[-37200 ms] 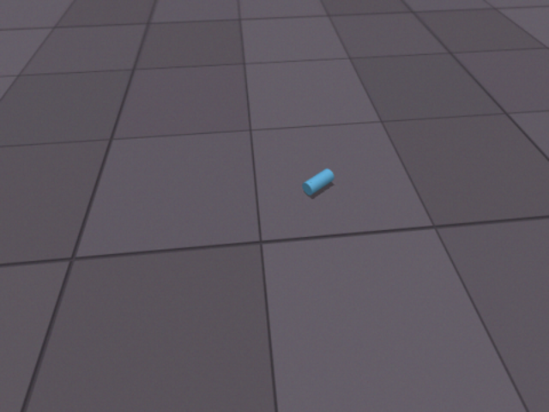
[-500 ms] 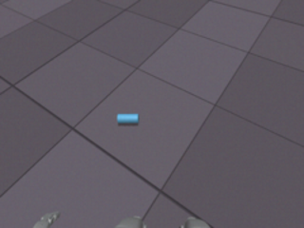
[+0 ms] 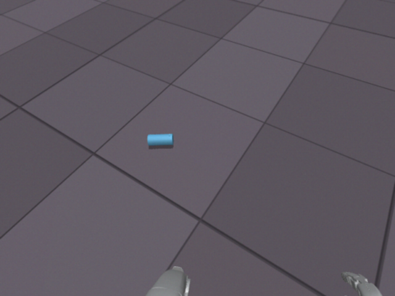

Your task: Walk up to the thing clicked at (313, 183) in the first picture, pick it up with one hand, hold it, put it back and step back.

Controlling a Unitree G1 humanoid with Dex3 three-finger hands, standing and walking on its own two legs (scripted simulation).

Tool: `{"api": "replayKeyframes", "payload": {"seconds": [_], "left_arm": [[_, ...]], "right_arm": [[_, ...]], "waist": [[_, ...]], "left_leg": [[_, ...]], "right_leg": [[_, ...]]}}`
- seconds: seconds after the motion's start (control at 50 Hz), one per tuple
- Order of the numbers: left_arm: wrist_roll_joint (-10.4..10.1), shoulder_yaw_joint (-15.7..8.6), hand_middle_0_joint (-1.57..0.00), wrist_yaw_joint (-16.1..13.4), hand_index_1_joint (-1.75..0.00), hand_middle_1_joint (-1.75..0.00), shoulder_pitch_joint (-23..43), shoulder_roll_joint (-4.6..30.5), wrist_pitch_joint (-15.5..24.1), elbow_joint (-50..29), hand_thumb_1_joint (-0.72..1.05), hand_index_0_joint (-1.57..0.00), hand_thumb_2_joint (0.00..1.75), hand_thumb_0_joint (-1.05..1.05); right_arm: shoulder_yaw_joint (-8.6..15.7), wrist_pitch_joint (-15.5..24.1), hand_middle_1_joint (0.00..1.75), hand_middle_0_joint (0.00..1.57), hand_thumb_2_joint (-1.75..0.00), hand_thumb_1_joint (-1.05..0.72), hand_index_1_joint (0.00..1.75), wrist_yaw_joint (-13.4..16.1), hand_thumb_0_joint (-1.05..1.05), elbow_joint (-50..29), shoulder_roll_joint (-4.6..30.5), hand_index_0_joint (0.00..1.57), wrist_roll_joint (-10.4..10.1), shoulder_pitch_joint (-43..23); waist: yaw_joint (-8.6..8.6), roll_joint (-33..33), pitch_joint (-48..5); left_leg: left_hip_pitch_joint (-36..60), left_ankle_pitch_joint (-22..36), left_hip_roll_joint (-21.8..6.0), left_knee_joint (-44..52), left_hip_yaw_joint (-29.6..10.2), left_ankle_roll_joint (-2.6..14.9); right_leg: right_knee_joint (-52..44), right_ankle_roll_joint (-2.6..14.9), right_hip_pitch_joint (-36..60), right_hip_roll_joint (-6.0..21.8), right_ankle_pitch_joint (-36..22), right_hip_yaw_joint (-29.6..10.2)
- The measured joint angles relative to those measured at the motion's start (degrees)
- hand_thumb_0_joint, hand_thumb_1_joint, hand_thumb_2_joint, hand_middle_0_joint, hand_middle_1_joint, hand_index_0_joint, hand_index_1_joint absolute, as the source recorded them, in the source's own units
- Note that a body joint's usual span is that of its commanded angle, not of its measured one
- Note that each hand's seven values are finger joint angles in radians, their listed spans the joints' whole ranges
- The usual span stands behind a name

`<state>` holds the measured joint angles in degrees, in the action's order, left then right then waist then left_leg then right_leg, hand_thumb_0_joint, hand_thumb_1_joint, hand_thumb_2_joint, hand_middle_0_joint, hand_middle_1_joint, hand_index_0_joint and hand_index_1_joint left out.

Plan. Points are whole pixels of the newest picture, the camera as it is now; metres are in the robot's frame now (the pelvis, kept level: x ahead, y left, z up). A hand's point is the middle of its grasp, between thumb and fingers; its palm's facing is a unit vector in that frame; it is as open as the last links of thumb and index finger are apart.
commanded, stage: step back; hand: left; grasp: from above
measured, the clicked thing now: (160, 139) +1.05 +0.34 -0.72
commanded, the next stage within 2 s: stand in 1.06 s
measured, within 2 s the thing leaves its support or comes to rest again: neither
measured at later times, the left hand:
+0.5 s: hand out of the picture +0.00 +0.27 -0.14, palm faces +0.11 -0.92 -0.37, open 7.4 cm
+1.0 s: hand out of the picture +0.08 +0.29 -0.14, palm faces +0.08 -0.93 -0.36, open 7.4 cm
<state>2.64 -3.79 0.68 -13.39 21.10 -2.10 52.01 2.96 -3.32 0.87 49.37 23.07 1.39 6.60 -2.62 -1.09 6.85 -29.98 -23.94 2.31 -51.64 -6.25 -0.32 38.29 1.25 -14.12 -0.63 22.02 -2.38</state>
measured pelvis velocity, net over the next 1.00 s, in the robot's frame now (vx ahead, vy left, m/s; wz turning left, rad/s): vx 0.02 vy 0.02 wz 0.08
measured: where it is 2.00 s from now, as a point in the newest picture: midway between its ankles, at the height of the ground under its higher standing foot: outside the picture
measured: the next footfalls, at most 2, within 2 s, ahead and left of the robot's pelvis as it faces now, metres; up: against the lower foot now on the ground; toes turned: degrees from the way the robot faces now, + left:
left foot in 0.20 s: +0.06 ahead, +0.14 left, +0.00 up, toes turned +5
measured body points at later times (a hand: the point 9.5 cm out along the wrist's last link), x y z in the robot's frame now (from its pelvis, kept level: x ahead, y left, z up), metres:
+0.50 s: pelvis -0.03 +0.00 +0.01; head -0.03 +0.00 +0.46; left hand +0.00 +0.32 -0.11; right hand +0.06 -0.30 -0.12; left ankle -0.03 +0.12 -0.70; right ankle -0.01 -0.12 -0.72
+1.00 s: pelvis +0.02 +0.02 +0.01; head +0.04 +0.03 +0.46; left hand +0.08 +0.34 -0.11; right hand +0.16 -0.26 -0.11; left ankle +0.02 +0.14 -0.72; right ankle +0.00 -0.11 -0.72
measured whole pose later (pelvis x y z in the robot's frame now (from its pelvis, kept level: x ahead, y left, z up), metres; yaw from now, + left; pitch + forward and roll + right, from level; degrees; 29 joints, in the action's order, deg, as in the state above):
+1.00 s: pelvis +0.02 +0.02 +0.01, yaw +5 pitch -2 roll +0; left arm 0.7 -1.7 0.0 -5.6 21.4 1.2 60.6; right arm 1.7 1.3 0.2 60.9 18.4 0.9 3.4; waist -1.0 0.3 4.4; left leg -12.9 -14.9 -0.4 -29.4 0.4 0.2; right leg 28.0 -1.0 -8.5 1.2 17.9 0.0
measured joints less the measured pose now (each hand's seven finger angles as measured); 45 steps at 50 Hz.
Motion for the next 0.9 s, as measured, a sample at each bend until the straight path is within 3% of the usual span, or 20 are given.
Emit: {"api": "replayKeyframes", "payload": {"seconds": [0.04,0.08,0.18,0.22,0.28,0.32,0.38,0.42,0.46,0.5,0.54,0.6,0.66,0.74,0.78,0.82,0.9], "left_arm": [[0.2,0.0,-0.20,-0.2,-0.30,-0.30,-0.7,-0.3,0.2,0.6,0.90,-0.21,0.90,0.01],[0.3,-0.1,-0.20,-0.3,-0.30,-0.30,-1.0,-0.4,0.7,0.7,0.90,-0.21,0.90,0.01],[0.5,-0.5,-0.21,0.1,-0.30,-0.30,-0.3,1.0,1.6,0.0,0.89,-0.21,0.90,0.01],[0.3,-0.4,-0.20,0.1,-0.30,-0.30,0.4,2.0,1.3,0.2,0.90,-0.21,0.90,0.01],[-0.6,-0.2,-0.20,0.2,-0.30,-0.30,0.3,2.2,0.8,2.1,0.90,-0.21,0.90,0.01],[-1.0,-0.2,-0.20,0.5,-0.29,-0.30,0.2,2.5,1.0,3.1,0.90,-0.21,0.90,0.01],[-1.2,-0.2,-0.20,0.8,-0.29,-0.30,0.0,2.5,2.2,3.9,0.90,-0.21,0.90,0.01],[-0.8,-0.4,-0.20,0.5,-0.29,-0.30,0.4,1.8,2.9,4.5,0.90,-0.21,0.90,0.01],[-0.3,-0.3,-0.20,0.4,-0.29,-0.30,0.4,1.0,3.5,4.5,0.90,-0.21,0.90,0.01],[-0.2,-0.2,-0.20,0.4,-0.29,-0.30,0.6,0.2,3.9,4.4,0.90,-0.21,0.90,0.01],[-0.2,0.1,-0.20,0.3,-0.30,-0.30,0.8,-0.6,4.2,4.3,0.90,-0.21,0.90,0.01],[-0.3,0.5,-0.20,0.5,-0.30,-0.30,1.3,-0.7,4.1,4.6,0.90,-0.21,0.90,0.00],[-0.7,1.0,-0.20,0.5,-0.30,-0.30,2.1,0.0,3.1,5.0,0.90,-0.21,0.90,0.01],[-1.8,1.3,-0.20,0.2,-0.30,-0.30,3.1,1.0,1.9,6.3,0.90,-0.21,0.90,0.01],[-1.9,1.4,-0.20,0.0,-0.29,-0.30,3.7,1.5,2.1,6.8,0.90,-0.21,0.90,0.01],[-1.9,1.4,-0.20,-0.2,-0.29,-0.30,4.6,1.4,2.7,7.5,0.90,-0.21,0.90,0.01],[-1.8,1.7,-0.20,-0.3,-0.29,-0.30,5.6,1.0,3.3,8.2,0.90,-0.21,0.90,0.01]], "right_arm": [[0.1,0.4,0.30,0.20,-0.90,-0.91,0.30,-0.1,0.01,0.9,0.4,0.21,-0.3,1.7],[0.2,0.9,0.30,0.20,-0.90,-0.91,0.30,-0.3,0.01,2.0,0.9,0.21,-0.3,3.5],[0.3,1.6,0.30,0.20,-0.90,-0.91,0.30,-1.3,0.01,5.8,0.5,0.21,0.5,7.3],[0.6,2.2,0.30,0.20,-0.90,-0.91,0.30,-1.3,0.01,7.5,-0.8,0.21,0.7,7.3],[0.3,3.3,0.30,0.20,-0.90,-0.91,0.30,-1.7,0.01,7.8,-2.2,0.21,0.9,7.7],[-0.2,3.9,0.30,0.20,-0.90,-0.91,0.30,-1.8,0.01,7.7,-3.0,0.21,1.1,7.7],[-0.6,4.1,0.30,0.21,-0.90,-0.90,0.30,-2.1,0.01,7.5,-3.5,0.21,1.0,7.2],[-0.7,3.5,0.30,0.21,-0.90,-0.90,0.30,-2.0,0.01,7.3,-3.2,0.21,0.7,6.6],[-0.6,3.0,0.30,0.21,-0.90,-0.90,0.30,-1.7,0.01,7.6,-3.0,0.21,0.6,6.5],[-0.4,3.0,0.30,0.21,-0.90,-0.91,0.30,-1.6,0.01,7.8,-2.6,0.21,0.5,6.5],[-0.1,3.3,0.30,0.20,-0.90,-0.91,0.30,-1.6,0.01,7.9,-1.7,0.21,0.4,6.4],[0.4,4.0,0.30,0.20,-0.90,-0.91,0.30,-1.9,0.01,8.1,-0.9,0.21,0.4,6.2],[0.8,4.6,0.30,0.20,-0.90,-0.91,0.30,-1.5,0.01,8.8,-0.9,0.21,0.7,5.4],[0.0,4.9,0.30,0.20,-0.90,-0.91,0.30,-1.3,0.01,9.2,-2.5,0.21,1.0,3.7],[-0.5,5.1,0.30,0.20,-0.90,-0.91,0.30,-1.2,0.01,9.2,-3.4,0.21,0.9,2.7],[-0.8,5.0,0.30,0.20,-0.90,-0.91,0.30,-1.2,0.01,9.4,-3.8,0.21,0.5,1.5],[-1.2,4.7,0.30,0.20,-0.90,-0.91,0.30,-0.9,0.01,10.3,-4.6,0.21,-0.2,-0.6]], "waist": [[0.08,0.2,-0.7],[0.25,-0.1,-1.2],[0.64,0.0,-2.4],[0.47,2.2,-1.4],[1.21,2.9,-2.5],[1.77,3.0,-3.0],[2.16,2.7,-3.6],[2.23,1.1,-3.5],[1.96,0.3,-4.2],[1.33,0.3,-4.2],[0.93,0.0,-4.0],[0.77,0.2,-3.6],[1.00,1.6,-2.8],[1.32,3.3,-2.9],[1.33,3.7,-2.6],[1.47,3.1,-2.2],[1.64,2.1,-2.3]], "left_leg": [[0.0,-0.1,2.2,-5.7,-0.9,-0.27],[1.9,0.0,2.3,-6.5,-0.5,-0.59],[12.6,-2.9,-0.6,11.1,3.3,-0.60],[15.7,5.6,0.8,17.3,4.5,0.19],[15.8,7.1,0.7,18.2,4.7,1.76],[16.3,7.7,-0.1,19.4,4.6,1.98],[16.3,7.8,-1.4,19.3,4.5,0.93],[15.6,6.2,-2.9,16.8,3.6,0.24],[13.5,-0.1,-2.3,11.6,1.6,0.73],[11.2,-2.3,-1.1,6.3,1.4,0.82],[9.8,-1.8,-1.1,5.1,1.9,0.78],[10.5,0.5,-2.3,11.1,3.6,0.64],[13.0,10.4,-1.8,18.0,5.0,0.52],[13.2,9.0,-1.4,17.9,6.2,1.28],[13.5,8.8,-1.7,18.5,6.6,1.22],[13.9,8.5,-2.3,18.7,6.4,0.95],[15.4,8.7,-2.9,20.6,6.4,0.51]], "right_leg": [[-0.9,-0.20,-0.4,1.2,-1.3,0.2],[-1.4,-0.40,-0.9,1.8,-2.1,0.9],[0.0,-0.60,-2.3,3.1,-1.9,3.8],[1.9,-0.91,-2.6,4.9,-1.2,3.3],[5.8,-0.18,-4.0,3.4,4.8,1.5],[7.0,0.07,-4.4,2.6,5.4,1.6],[-0.7,0.30,-1.7,2.1,2.3,2.8],[-5.2,-0.13,0.3,0.7,-5.2,3.8],[-5.5,-0.05,0.6,0.0,-5.9,4.6],[-5.9,0.40,1.1,0.6,-5.3,4.8],[-6.9,0.14,1.9,1.1,-5.5,5.0],[-6.9,-1.00,2.4,2.1,-5.0,5.4],[-3.3,-2.16,1.6,3.8,-2.5,4.9],[-0.9,-0.29,0.4,3.0,3.3,2.4],[-2.9,0.18,0.9,2.6,1.6,2.3],[-6.3,-1.16,2.4,2.1,-3.9,2.6],[-9.3,-2.37,4.3,1.6,-4.2,2.6]]}}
